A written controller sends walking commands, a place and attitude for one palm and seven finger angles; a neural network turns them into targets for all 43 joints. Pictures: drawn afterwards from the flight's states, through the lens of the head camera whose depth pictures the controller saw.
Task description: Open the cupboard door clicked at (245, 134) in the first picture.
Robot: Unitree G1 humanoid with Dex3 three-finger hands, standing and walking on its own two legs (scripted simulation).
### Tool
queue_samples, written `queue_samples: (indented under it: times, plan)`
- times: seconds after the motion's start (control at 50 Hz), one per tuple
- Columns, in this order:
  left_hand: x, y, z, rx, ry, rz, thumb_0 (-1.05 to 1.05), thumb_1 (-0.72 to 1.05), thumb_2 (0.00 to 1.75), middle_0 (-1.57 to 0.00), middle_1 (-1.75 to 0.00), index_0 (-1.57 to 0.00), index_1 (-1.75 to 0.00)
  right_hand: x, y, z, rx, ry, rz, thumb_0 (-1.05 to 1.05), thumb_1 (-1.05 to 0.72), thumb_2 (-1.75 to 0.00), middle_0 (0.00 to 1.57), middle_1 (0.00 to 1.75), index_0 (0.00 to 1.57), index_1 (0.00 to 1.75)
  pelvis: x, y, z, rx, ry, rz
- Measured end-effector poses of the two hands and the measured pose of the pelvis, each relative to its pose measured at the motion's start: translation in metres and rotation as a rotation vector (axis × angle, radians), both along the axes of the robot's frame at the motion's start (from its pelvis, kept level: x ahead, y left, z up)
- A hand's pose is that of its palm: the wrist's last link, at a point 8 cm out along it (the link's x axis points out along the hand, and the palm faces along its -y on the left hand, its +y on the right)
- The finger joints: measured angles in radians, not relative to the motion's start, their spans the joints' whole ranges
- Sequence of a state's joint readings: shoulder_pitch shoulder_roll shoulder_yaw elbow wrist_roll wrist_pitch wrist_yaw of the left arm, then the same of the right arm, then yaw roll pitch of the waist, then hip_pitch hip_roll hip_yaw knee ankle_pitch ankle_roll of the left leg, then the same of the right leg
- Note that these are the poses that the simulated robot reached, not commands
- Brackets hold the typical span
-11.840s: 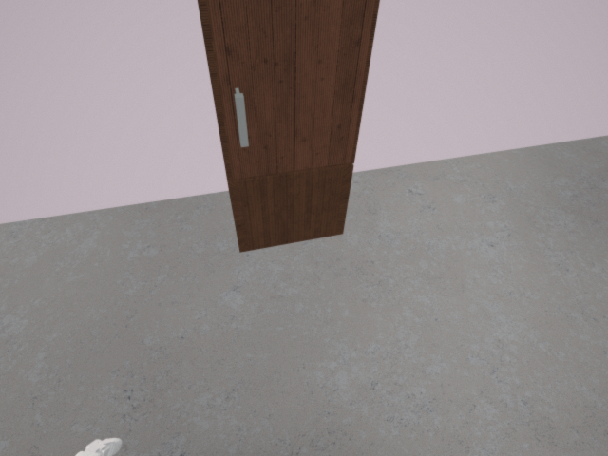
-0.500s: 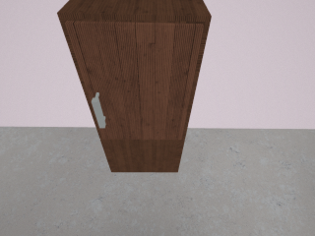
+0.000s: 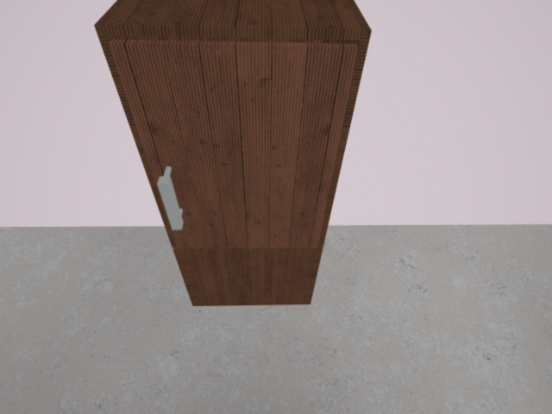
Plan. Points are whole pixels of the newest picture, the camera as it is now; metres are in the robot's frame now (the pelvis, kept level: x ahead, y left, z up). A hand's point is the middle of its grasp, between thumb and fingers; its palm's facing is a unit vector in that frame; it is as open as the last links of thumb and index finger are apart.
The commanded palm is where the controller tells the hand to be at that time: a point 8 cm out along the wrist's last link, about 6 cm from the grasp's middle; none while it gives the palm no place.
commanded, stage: come to a stop and stand still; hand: left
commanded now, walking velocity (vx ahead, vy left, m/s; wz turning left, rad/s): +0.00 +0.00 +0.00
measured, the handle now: (172, 198) +0.59 +0.29 -0.11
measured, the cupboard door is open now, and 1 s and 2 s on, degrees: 0 0 0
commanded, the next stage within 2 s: look again from close up in 0.40 s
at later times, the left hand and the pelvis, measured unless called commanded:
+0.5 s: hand out of the picture +0.00 +0.16 -0.18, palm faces +0.05 -0.98 -0.17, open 7.4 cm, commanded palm none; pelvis +0.02 +0.00 +0.00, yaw +0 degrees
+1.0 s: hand out of the picture +0.03 +0.18 -0.18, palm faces +0.02 -0.98 -0.21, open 7.4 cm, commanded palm none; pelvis +0.02 +0.01 -0.01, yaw -1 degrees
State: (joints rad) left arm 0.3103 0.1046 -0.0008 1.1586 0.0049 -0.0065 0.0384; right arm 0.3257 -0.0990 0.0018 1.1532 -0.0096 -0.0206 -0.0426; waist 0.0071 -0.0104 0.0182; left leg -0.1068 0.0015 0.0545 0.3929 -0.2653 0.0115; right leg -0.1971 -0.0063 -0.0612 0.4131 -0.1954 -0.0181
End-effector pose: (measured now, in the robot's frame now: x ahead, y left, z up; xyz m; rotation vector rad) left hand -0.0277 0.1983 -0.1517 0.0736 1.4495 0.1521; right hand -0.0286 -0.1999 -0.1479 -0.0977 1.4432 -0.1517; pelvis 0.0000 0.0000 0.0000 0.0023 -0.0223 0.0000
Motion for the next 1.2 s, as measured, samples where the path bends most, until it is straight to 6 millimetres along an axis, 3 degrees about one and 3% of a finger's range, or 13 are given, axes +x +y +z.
queue_samples:
  times: [0.5, 0.74, 0.92, 1.2]
  plan:
    - [0.024, 0.014, 0.002, 0.025, -0.009, -0.007, 0.01, 0.91, 0.89, -0.2, -0.3, -0.19, -0.3, 0.021, -0.004, 0.001, -0.018, -0.001, 0.01, 0.01, -0.91, -0.9, 0.2, 0.3, 0.2, 0.3, 0.017, 0.004, 0.0, -0.002, 0.001, 0.0]
    - [0.036, 0.032, 0.003, 0.066, -0.056, -0.039, 0.0, 0.91, 0.89, -0.2, -0.3, -0.19, -0.3, 0.041, -0.001, -0.011, -0.005, -0.088, 0.042, 0.01, -0.92, -0.9, 0.2, 0.3, 0.2, 0.3, 0.017, 0.013, -0.008, -0.002, 0.001, -0.002]
    - [0.049, 0.035, 0.006, 0.077, -0.071, -0.049, 0.01, 0.91, 0.89, -0.2, -0.3, -0.19, -0.3, 0.037, 0.001, -0.011, 0.006, -0.07, 0.041, 0.01, -0.92, -0.9, 0.2, 0.3, 0.2, 0.3, 0.019, 0.011, -0.007, 0.007, 0.001, -0.01]
    - [0.048, 0.024, 0.003, 0.069, -0.051, -0.036, 0.01, 0.92, 0.89, -0.2, -0.3, -0.19, -0.3, 0.03, -0.009, -0.012, 0.003, -0.013, 0.042, 0.01, -0.91, -0.9, 0.2, 0.3, 0.2, 0.3, 0.023, 0.001, -0.008, 0.01, 0.002, -0.003]
